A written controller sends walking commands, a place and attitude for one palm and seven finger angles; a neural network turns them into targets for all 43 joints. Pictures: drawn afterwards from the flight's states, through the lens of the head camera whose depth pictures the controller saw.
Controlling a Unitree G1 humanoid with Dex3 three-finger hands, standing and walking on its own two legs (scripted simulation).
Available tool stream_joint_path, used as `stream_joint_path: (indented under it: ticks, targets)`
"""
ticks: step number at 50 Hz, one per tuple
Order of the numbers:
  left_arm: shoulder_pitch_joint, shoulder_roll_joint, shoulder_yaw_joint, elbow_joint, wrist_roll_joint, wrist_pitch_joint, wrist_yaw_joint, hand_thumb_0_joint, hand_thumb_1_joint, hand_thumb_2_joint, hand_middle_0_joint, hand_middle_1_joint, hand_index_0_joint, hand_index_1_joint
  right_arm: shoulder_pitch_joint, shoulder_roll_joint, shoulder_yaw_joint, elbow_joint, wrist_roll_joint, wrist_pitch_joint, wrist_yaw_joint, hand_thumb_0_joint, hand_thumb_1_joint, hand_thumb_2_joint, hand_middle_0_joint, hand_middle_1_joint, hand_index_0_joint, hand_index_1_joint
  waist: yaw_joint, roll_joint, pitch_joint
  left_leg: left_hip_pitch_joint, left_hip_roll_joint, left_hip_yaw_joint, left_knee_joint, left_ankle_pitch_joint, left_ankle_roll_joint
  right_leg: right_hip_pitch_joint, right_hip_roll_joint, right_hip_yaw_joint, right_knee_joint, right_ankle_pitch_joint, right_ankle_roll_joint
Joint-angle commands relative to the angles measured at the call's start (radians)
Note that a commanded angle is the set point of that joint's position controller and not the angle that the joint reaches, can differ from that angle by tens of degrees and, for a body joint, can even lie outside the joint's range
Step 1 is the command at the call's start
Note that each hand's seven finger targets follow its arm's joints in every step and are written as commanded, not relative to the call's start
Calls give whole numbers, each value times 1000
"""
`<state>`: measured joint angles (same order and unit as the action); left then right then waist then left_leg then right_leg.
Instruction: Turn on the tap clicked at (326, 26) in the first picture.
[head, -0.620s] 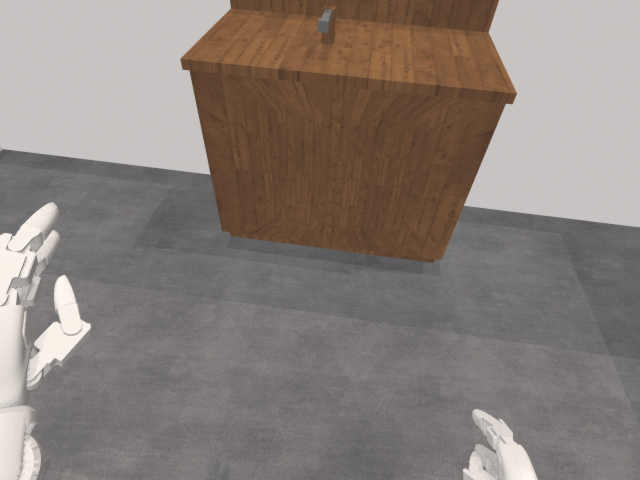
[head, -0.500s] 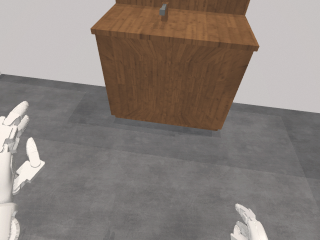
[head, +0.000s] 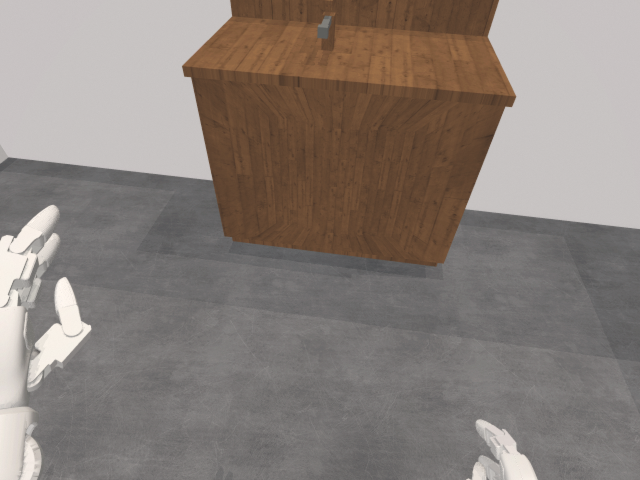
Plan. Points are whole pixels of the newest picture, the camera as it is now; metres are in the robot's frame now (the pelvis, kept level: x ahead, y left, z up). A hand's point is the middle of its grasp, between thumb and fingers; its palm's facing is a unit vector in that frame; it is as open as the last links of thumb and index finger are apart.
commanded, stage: walk to a spot facing it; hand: left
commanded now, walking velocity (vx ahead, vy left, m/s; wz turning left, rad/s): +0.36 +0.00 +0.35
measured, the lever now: (323, 31) +1.19 +0.06 +0.12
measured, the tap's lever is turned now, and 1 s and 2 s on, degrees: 0 0 0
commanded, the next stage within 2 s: turn to face it in 1.12 s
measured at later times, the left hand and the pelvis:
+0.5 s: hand (99, 266) +0.28 +0.25 +0.17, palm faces +0.46 -0.77 -0.44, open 7.4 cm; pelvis +0.09 -0.01 +0.00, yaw +7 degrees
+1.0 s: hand (97, 189) +0.39 +0.30 +0.18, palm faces +0.65 -0.64 -0.41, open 7.4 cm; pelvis +0.25 +0.01 -0.02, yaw +17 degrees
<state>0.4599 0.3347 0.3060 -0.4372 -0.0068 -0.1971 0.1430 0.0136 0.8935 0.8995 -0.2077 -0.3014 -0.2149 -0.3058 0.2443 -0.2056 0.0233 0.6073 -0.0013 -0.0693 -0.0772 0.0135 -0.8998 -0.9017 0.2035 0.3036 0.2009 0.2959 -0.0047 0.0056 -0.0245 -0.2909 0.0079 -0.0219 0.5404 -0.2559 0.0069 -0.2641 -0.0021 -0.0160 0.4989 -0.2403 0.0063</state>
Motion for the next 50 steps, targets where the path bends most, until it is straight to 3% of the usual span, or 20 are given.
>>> stream_joint_path:
  ticks: [1,7,9,10,11,12,14,15,19,25,26,27,28,32,36,43,47,48,49,50]
  targets:
    - [-92,172,118,-211,4,-45,35,0,900,900,-200,-300,-200,-300,-114,-112,-51,-161,-8,-41,-20,0,-900,-900,200,300,200,300,-5,20,18,-184,46,-77,-88,-407,57,-10,-105,107,-104,-470,-60]
    - [-96,217,171,-250,-5,-72,53,0,900,900,-200,-300,-200,-300,-88,-96,-54,-133,-5,-54,-14,0,-900,-900,200,300,200,300,-3,-131,-69,-224,0,52,147,-112,30,182,-287,237,-58,-207,-150]
    - [-54,191,161,-218,-11,-68,47,0,900,900,-200,-300,-200,-300,-77,-98,-55,-129,-7,-51,-13,0,-900,-900,200,300,200,300,-16,-41,-50,-65,17,28,8,-210,40,-5,-238,141,-2,-361,-110]
    - [-44,169,133,-227,-13,-65,37,0,900,900,-200,-300,-200,-300,-81,-108,-53,-138,-2,-45,-17,0,-900,-900,200,300,200,300,-26,74,24,-17,66,-77,-103,-292,74,-136,-146,58,112,-406,-65]
    - [-67,161,129,-259,-10,-73,34,0,900,900,-200,-300,-200,-300,-89,-125,-53,-136,3,-43,-17,0,-900,-900,200,300,200,300,-35,284,63,30,202,-332,-229,-397,136,-266,-28,-66,302,-389,-6]
    - [-112,165,122,-263,5,-81,36,0,900,900,-200,-300,-200,-300,-81,-111,-50,-130,0,-52,-17,0,-900,-900,200,300,200,300,-50,367,100,22,314,-594,-337,-408,216,-349,3,-53,516,-369,4]
    - [-185,208,138,-256,23,-102,36,0,900,900,-200,-300,-200,-300,-64,-99,-52,-95,-23,-75,-12,0,-900,-900,200,300,200,300,-44,149,102,126,355,-669,-270,-71,262,-452,-59,36,601,-323,1]
    - [-183,186,118,-258,20,-101,29,0,900,900,-200,-300,-200,-300,-70,-114,-61,-89,-22,-77,-5,0,-900,-900,200,300,200,300,-29,97,62,168,338,-566,-209,104,253,-434,-66,42,563,-334,8]
    - [-48,160,114,-303,-2,-90,21,0,900,900,-200,-300,-200,-300,-60,-115,-67,-95,-4,-92,12,0,-900,-900,200,300,200,300,-8,250,-61,240,207,-243,-149,284,189,-282,-28,-80,380,-219,19]
    - [8,190,168,-251,-11,-73,15,0,900,900,-200,-300,-200,-300,-100,-97,-59,-101,-8,-64,10,0,-900,-900,200,300,200,300,10,158,-102,-7,161,-96,29,276,116,180,3,-160,-43,-35,9]
    - [-1,208,176,-224,-5,-67,15,0,900,900,-200,-300,-200,-300,-95,-88,-60,-99,-4,-55,8,0,-900,-900,200,300,200,300,15,20,-135,-151,129,-49,200,173,92,348,-108,-31,-76,-46,-35]
    - [-14,238,201,-204,3,-57,19,0,900,900,-200,-300,-200,-300,-89,-69,-67,-110,-2,-44,7,0,-900,-900,200,300,200,300,12,-260,-176,-361,11,72,500,-79,39,477,-343,335,-136,-72,-136]
    - [-36,258,225,-185,-13,-54,23,0,900,900,-200,-300,-200,-300,-127,-97,-73,-127,-2,-40,0,0,-900,-900,200,300,200,300,19,-298,-134,-487,-18,18,716,-284,13,428,-490,550,-221,-66,-202]
    - [4,226,192,-150,-10,-85,2,0,900,900,-200,-300,-200,-300,-148,-101,-66,-108,-2,-5,9,0,-900,-900,200,300,200,300,10,-89,66,-469,100,-22,814,-114,-21,116,-407,290,-259,-120,-185]
    - [-95,206,151,-225,-8,-90,9,0,900,900,-200,-300,-200,-300,-151,-98,-59,-120,-7,6,12,0,-900,-900,200,300,200,300,-3,-105,59,-401,121,62,602,4,-30,89,-335,-15,-252,95,-131]
    - [-61,219,180,-344,-7,-71,56,0,900,900,-200,-300,-200,-300,-114,-75,-77,-186,-5,-21,5,0,-900,-900,200,300,200,300,48,-143,-2,-241,52,245,184,-3,-5,239,-333,-96,-128,493,-132]
    - [-71,225,192,-367,-16,-75,70,0,900,900,-200,-300,-200,-300,-67,-79,-89,-196,-2,-20,-11,0,-900,-900,200,300,200,300,-20,-77,-177,166,-49,323,-43,117,22,168,-272,-222,306,648,-48]
    - [-71,233,202,-373,-14,-87,71,0,900,900,-200,-300,-200,-300,-69,-88,-92,-202,-1,-17,-15,0,-900,-900,200,300,200,300,-34,43,-239,381,33,178,-47,168,72,7,-233,-219,503,474,-7]
    - [-16,197,185,-343,-31,-88,62,0,900,900,-200,-300,-200,-300,-77,-110,-92,-201,-3,-22,-8,0,-900,-900,200,300,200,300,-22,273,-250,499,314,-272,-84,443,220,-233,-79,-171,784,-172,37]
    - [-68,238,196,-361,-25,-91,63,0,900,900,-200,-300,-200,-300,-75,-99,-70,-212,4,-28,13,0,-900,-900,200,300,200,300,-15,219,-219,490,447,-538,-133,604,312,-360,-31,-42,912,-408,20]
